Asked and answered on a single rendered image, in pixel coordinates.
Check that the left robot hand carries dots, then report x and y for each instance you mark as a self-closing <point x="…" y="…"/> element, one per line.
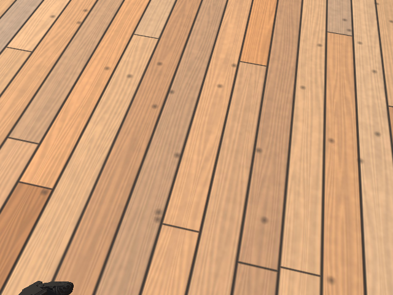
<point x="50" y="288"/>

